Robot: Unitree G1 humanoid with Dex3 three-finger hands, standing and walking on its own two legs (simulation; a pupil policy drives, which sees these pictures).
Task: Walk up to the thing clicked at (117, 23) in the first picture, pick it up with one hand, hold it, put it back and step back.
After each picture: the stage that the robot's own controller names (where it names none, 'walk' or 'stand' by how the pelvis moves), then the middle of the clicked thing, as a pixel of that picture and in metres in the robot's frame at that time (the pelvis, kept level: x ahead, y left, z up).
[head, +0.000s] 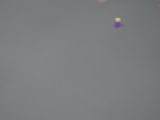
stand; (117, 23) +1.79 -0.46 -0.72
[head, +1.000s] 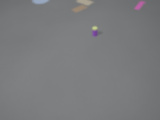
walk; (94, 31) +1.70 -0.01 -0.70
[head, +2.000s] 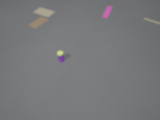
walk; (60, 56) +1.13 +0.30 -0.71
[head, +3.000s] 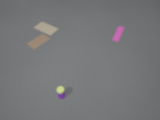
walk; (61, 92) +0.70 +0.24 -0.71
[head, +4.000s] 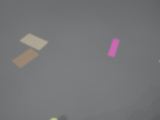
walk; out of the picture +0.44 +0.19 -0.71
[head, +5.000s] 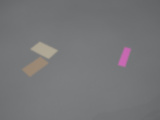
stand; out of the picture +0.37 +0.20 -0.72
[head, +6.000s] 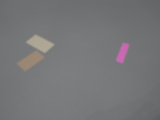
stand; out of the picture +0.34 +0.21 -0.72
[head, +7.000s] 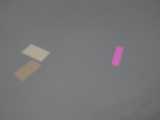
stand; out of the picture +0.33 +0.22 -0.73
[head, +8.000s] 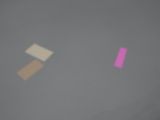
stand; out of the picture +0.34 +0.21 -0.73
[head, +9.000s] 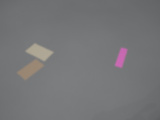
stand; out of the picture +0.33 +0.21 -0.73
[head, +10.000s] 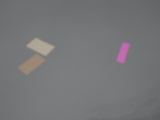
go down; out of the picture +0.33 +0.21 -0.72
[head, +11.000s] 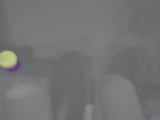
go down; (10, 62) +0.40 +0.27 -0.30
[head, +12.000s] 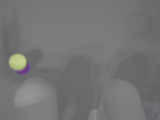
close in; (20, 64) +0.40 +0.28 -0.30
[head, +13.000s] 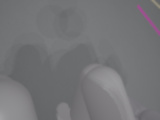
close in; out of the picture +0.37 +0.32 -0.21
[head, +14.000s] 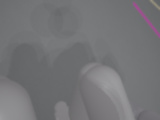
close; out of the picture +0.36 +0.32 -0.21
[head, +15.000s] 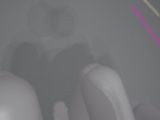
lift; out of the picture +0.33 +0.31 -0.22
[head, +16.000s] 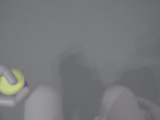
lift; (15, 86) +0.30 +0.25 -0.06
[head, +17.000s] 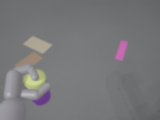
hold; (38, 88) +0.33 +0.17 +0.04
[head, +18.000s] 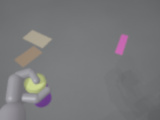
hold; (39, 91) +0.33 +0.17 +0.00
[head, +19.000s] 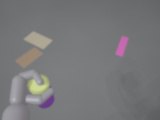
hold; (42, 92) +0.32 +0.16 +0.00
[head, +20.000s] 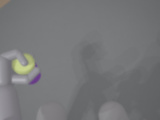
crouch; (27, 70) +0.39 +0.21 -0.07
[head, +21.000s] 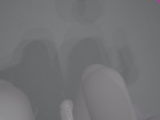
lower; out of the picture +0.37 +0.32 -0.22
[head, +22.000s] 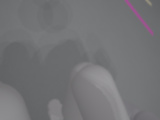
lower; out of the picture +0.38 +0.33 -0.22
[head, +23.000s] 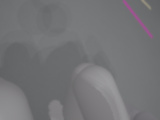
lower; out of the picture +0.37 +0.34 -0.22
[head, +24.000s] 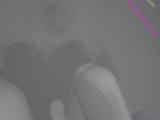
lower; out of the picture +0.37 +0.34 -0.21
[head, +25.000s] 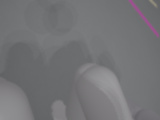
loosen; out of the picture +0.36 +0.34 -0.21
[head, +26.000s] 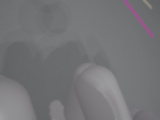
withdraw; out of the picture +0.35 +0.32 -0.22
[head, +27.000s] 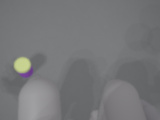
stand; (24, 68) +0.40 +0.28 -0.30
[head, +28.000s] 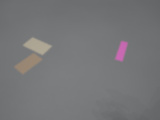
stand; out of the picture +0.34 +0.19 -0.66
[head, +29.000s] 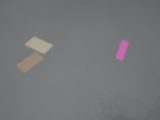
stand; out of the picture +0.36 +0.21 -0.67
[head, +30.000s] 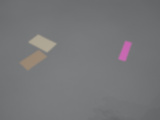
stand; out of the picture +0.35 +0.20 -0.68
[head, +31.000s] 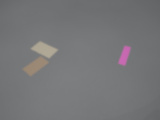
walk; out of the picture +0.37 +0.20 -0.72
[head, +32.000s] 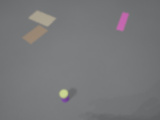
walk; (64, 96) +0.55 +0.18 -0.69
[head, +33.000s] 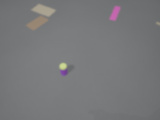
walk; (63, 69) +0.85 +0.19 -0.69
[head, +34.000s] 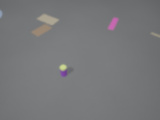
stand; (63, 70) +0.98 +0.22 -0.71
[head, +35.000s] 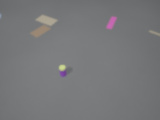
stand; (62, 70) +0.99 +0.23 -0.73
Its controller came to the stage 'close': yes
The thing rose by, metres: 0.71
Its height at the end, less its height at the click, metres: +0.00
